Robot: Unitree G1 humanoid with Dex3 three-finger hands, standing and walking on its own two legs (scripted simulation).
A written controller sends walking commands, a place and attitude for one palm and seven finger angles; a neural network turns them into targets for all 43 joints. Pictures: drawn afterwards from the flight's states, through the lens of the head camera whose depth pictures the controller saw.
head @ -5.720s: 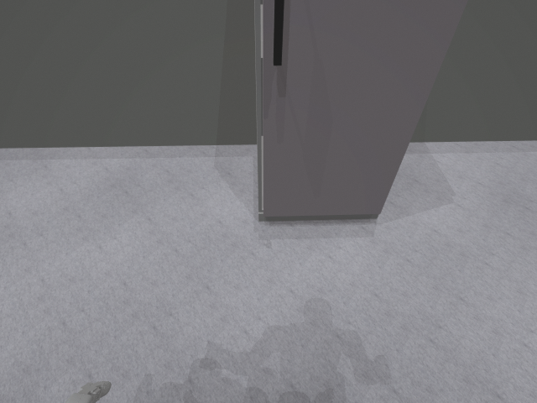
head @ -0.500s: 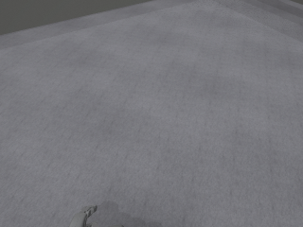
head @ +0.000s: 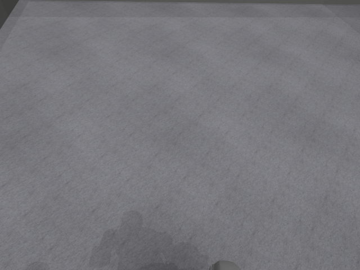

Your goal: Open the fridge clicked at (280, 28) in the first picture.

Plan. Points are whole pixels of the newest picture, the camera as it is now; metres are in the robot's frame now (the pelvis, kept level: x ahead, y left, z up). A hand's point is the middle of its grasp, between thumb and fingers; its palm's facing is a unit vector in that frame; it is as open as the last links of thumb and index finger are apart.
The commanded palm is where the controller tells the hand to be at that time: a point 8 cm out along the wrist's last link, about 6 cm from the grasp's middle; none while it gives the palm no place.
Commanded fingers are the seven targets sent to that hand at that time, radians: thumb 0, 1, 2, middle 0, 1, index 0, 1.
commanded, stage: turn to face it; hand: left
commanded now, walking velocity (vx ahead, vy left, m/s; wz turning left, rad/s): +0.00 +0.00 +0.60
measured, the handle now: out of the picture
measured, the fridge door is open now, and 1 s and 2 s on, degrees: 0 0 0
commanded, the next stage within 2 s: none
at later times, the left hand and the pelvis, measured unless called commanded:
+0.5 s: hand out of the picture -0.02 +0.14 -0.14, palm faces +0.33 -0.90 -0.28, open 7.4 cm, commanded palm none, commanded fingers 0.00 0.90 0.90 -0.20 -0.30 -0.20 -0.30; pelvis -0.03 -0.07 +0.00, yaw +19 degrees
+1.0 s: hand out of the picture -0.14 +0.20 -0.17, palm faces +0.61 -0.75 -0.25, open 7.4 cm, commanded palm none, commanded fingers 0.00 0.90 0.90 -0.20 -0.30 -0.20 -0.30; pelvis -0.07 -0.02 +0.00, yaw +36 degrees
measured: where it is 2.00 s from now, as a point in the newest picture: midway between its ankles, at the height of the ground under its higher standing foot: outside the picture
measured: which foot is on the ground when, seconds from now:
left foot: down 0.00-0.30, up 0.32-0.74, down 0.76-1.00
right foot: up 0.00-0.28, down 0.30-0.76, up 0.78-1.00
